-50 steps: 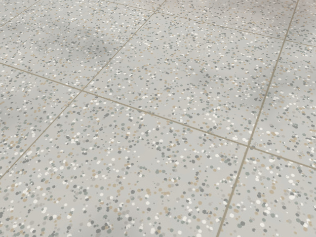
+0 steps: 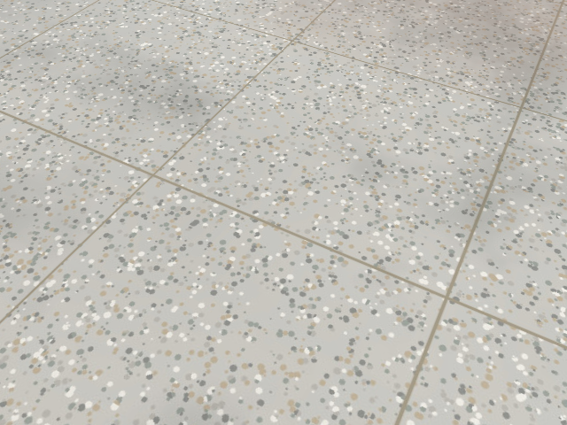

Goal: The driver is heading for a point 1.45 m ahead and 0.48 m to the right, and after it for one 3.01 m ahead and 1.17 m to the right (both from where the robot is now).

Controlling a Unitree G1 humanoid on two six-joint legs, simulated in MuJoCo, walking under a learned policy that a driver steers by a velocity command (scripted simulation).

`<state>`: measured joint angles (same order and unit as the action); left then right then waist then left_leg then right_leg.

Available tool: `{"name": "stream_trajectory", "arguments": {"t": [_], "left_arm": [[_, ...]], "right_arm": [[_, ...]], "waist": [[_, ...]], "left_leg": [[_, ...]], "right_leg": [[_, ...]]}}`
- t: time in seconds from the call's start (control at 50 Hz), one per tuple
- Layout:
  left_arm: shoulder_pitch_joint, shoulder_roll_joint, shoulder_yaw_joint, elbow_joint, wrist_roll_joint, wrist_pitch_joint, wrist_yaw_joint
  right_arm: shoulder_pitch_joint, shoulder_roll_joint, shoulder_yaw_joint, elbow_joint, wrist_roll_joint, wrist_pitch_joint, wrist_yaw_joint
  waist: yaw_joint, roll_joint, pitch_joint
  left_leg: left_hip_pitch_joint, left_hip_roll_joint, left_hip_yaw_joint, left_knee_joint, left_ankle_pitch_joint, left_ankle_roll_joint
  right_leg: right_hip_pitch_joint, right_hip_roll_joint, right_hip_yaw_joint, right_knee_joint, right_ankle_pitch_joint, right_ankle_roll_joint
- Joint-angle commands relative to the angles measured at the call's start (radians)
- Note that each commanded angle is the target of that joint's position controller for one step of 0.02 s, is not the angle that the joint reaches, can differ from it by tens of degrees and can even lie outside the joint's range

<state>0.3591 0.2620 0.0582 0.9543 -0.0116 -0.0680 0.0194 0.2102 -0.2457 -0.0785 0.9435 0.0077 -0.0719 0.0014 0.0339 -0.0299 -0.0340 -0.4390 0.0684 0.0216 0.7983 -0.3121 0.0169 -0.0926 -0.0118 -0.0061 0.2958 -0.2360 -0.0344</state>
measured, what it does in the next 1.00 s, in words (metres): walks ahead, turning right: left foot, then right foot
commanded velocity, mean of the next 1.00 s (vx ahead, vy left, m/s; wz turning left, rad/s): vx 0.91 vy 0.00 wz -0.42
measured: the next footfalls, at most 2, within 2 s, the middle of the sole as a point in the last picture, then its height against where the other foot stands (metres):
left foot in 0.12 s outside the picture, level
right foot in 0.62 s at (305, 424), level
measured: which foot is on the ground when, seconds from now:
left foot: up 0.00-0.10, down 0.12-0.62, up 0.64-1.00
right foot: down 0.00-0.10, up 0.12-0.60, down 0.62-1.00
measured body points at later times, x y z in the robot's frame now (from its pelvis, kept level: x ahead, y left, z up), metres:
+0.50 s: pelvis +0.26 +0.06 -0.02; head +0.29 +0.07 +0.43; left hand +0.49 +0.28 -0.12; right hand +0.15 -0.17 -0.16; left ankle +0.07 +0.15 -0.75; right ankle +0.47 -0.06 -0.69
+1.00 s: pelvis +0.72 -0.03 -0.03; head +0.76 -0.05 +0.42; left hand +0.77 +0.26 -0.14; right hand +0.90 -0.31 -0.08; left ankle +0.99 +0.03 -0.71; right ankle +0.51 -0.01 -0.75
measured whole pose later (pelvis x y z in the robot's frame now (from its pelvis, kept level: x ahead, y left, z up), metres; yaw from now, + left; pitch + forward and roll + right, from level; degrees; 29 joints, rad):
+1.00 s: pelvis +0.72 -0.03 -0.03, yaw -27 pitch +3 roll +1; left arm 0.49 0.29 0.08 0.91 -0.01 -0.08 -0.01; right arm -0.09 -0.24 0.03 0.62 -0.04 -0.08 0.03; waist 0.14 0.00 0.04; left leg -0.69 0.06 -0.05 0.56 0.05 -0.02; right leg 0.14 0.15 0.27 0.26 -0.39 -0.17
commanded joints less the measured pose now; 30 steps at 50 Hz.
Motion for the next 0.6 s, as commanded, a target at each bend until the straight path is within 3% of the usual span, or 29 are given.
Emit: {"name": "stream_trajectory", "arguments": {"t": [0.02, 0.06, 0.08, 0.1, 0.12, 0.14, 0.16, 0.18, 0.2, 0.24, 0.3, 0.36, 0.42, 0.48, 0.5, 0.52, 0.56, 0.58, 0.6], "left_arm": [[-0.034, 0.157, 0.04, -0.038, 0.05, -0.005, -0.022], [-0.074, 0.169, 0.047, -0.049, 0.03, -0.001, -0.029], [-0.105, 0.171, 0.048, -0.057, 0.026, -0.001, -0.03], [-0.134, 0.145, 0.04, -0.067, 0.035, -0.003, -0.031], [-0.187, 0.06, 0.014, -0.092, 0.058, -0.007, -0.034], [-0.244, -0.05, -0.012, -0.167, 0.045, -0.02, -0.033], [-0.194, -0.006, -0.005, -0.178, 0.028, -0.024, -0.042], [-0.213, 0.057, 0.006, -0.178, 0.032, -0.025, -0.052], [-0.179, 0.078, 0.012, -0.157, 0.043, -0.026, -0.063], [-0.141, 0.073, 0.013, -0.135, 0.067, -0.004, -0.079], [-0.235, 0.044, 0.003, -0.168, 0.055, 0.026, -0.089], [-0.376, 0.045, -0.001, -0.217, 0.051, 0.03, -0.087], [-0.446, 0.028, -0.012, -0.24, 0.03, 0.03, -0.09], [-0.494, 0.013, -0.023, -0.261, 0.033, 0.028, -0.094], [-0.493, 0.008, -0.026, -0.264, 0.034, 0.026, -0.092], [-0.486, 0.011, -0.027, -0.264, 0.035, 0.026, -0.088], [-0.378, 0.052, -0.016, -0.24, 0.039, 0.025, -0.078], [-0.228, 0.083, -0.004, -0.2, 0.035, 0.02, -0.076], [-0.013, 0.128, 0.019, -0.135, 0.029, 0.016, -0.069]], "right_arm": [[-0.11, -0.018, 0.002, -0.087, -0.063, 0.024, 0.055], [-0.045, -0.035, 0.0, -0.083, -0.039, 0.035, 0.053], [0.03, -0.052, -0.005, -0.063, -0.038, 0.03, 0.044], [0.172, -0.082, -0.016, -0.021, -0.038, 0.017, 0.031], [0.384, -0.168, -0.039, 0.04, -0.054, -0.004, 0.013], [0.431, -0.247, -0.036, 0.031, -0.07, -0.019, 0.006], [0.286, -0.236, -0.033, 0.008, -0.067, -0.008, 0.003], [0.163, -0.183, -0.02, -0.033, -0.05, -0.01, 0.008], [0.115, -0.139, -0.009, -0.043, -0.035, -0.019, 0.016], [0.115, -0.092, 0.009, -0.037, -0.031, -0.036, 0.011], [0.212, -0.076, 0.013, 0.01, -0.027, -0.05, 0.01], [0.282, -0.071, 0.018, 0.029, -0.021, -0.056, 0.01], [0.297, -0.078, 0.019, 0.032, -0.031, -0.066, 0.002], [0.312, -0.067, 0.028, 0.048, -0.029, -0.071, -0.008], [0.306, -0.069, 0.03, 0.052, -0.031, -0.07, -0.01], [0.311, -0.08, 0.031, 0.055, -0.036, -0.069, -0.015], [0.323, -0.138, 0.02, 0.059, -0.056, -0.047, -0.037], [0.306, -0.178, 0.008, 0.05, -0.065, -0.027, -0.046], [0.272, -0.209, -0.003, 0.032, -0.069, -0.012, -0.048]], "waist": [[-0.012, -0.121, 0.088], [-0.053, -0.11, 0.106], [-0.096, -0.075, 0.106], [-0.167, 0.002, 0.078], [-0.269, 0.239, 0.022], [-0.253, 0.405, 0.005], [-0.149, 0.296, 0.032], [-0.098, 0.157, 0.083], [-0.06, 0.097, 0.063], [-0.031, 0.121, 0.049], [-0.045, 0.097, 0.129], [-0.077, 0.076, 0.169], [-0.087, 0.092, 0.197], [-0.089, 0.082, 0.222], [-0.08, 0.085, 0.212], [-0.07, 0.104, 0.181], [-0.002, 0.177, 0.067], [0.07, 0.207, -0.017], [0.161, 0.21, -0.114]], "left_leg": [[0.086, -0.056, 0.099, -0.191, 0.0, -0.017], [0.234, -0.051, 0.123, -0.255, 0.09, -0.003], [0.337, -0.057, 0.126, -0.277, 0.084, 0.007], [0.503, -0.061, 0.109, -0.303, 0.031, 0.018], [0.649, 0.08, -0.11, -0.43, -0.209, 0.035], [0.658, 0.298, -0.609, -0.639, -0.612, 0.079], [0.576, 0.36, -0.798, -0.715, -0.737, 0.153], [0.506, 0.331, -0.669, -0.67, -0.614, 0.143], [0.441, 0.257, -0.511, -0.654, -0.459, 0.122], [0.367, 0.175, -0.355, -0.703, -0.315, 0.111], [0.367, 0.14, -0.261, -0.748, -0.173, 0.14], [0.399, 0.122, -0.179, -0.786, -0.016, 0.162], [0.434, 0.121, -0.036, -0.832, 0.146, 0.134], [0.515, 0.134, 0.079, -0.855, 0.375, 0.102], [0.544, 0.132, 0.125, -0.821, 0.557, 0.088], [0.58, 0.141, 0.157, -0.755, 0.856, 0.074], [0.684, 0.169, 0.189, -0.503, 1.38, 0.05], [0.686, 0.181, 0.193, -0.287, 1.496, 0.051], [0.626, 0.183, 0.188, -0.013, 1.469, 0.058]], "right_leg": [[-0.162, -0.164, 0.135, -0.197, -0.31, -0.156], [-0.272, -0.197, 0.141, -0.162, -0.383, -0.159], [-0.342, -0.189, 0.129, -0.103, -0.398, -0.152], [-0.435, -0.151, 0.088, 0.057, -0.346, -0.14], [-0.555, -0.03, -0.036, 0.493, -0.228, -0.108], [-0.79, 0.097, 0.038, 0.827, -0.313, -0.099], [-0.889, 0.05, 0.143, 0.97, -0.181, -0.12], [-0.901, -0.029, 0.135, 0.987, -0.05, -0.114], [-0.813, -0.073, 0.115, 0.928, 0.027, -0.089], [-0.712, -0.108, 0.059, 0.893, 0.079, -0.038], [-0.795, -0.116, 0.017, 0.857, 0.163, -0.006], [-0.827, -0.104, -0.027, 0.714, 0.212, 0.015], [-0.763, -0.058, -0.039, 0.551, 0.271, -0.013], [-0.695, -0.032, -0.099, 0.425, 0.294, -0.072], [-0.643, -0.012, -0.134, 0.386, 0.275, -0.099], [-0.573, 0.026, -0.176, 0.368, 0.246, -0.123], [-0.439, 0.112, -0.222, 0.378, 0.139, -0.162], [-0.301, 0.148, -0.219, 0.384, 0.068, -0.183], [-0.095, 0.167, -0.194, 0.346, 0.013, -0.209]]}}
Keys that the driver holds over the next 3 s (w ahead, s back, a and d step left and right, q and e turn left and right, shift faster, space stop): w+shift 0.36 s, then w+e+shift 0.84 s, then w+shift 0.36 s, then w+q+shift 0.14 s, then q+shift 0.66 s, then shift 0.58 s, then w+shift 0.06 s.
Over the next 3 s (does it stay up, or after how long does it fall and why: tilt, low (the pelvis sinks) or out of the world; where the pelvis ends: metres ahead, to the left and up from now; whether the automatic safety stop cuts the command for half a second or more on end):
stays up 1.52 -0.74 -0.02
